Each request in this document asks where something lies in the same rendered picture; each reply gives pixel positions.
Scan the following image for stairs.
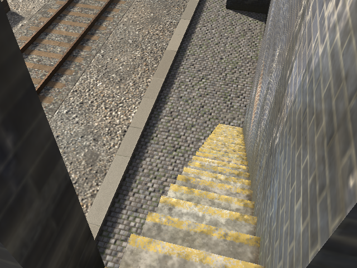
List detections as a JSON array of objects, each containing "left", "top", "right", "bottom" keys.
[{"left": 119, "top": 124, "right": 265, "bottom": 268}]

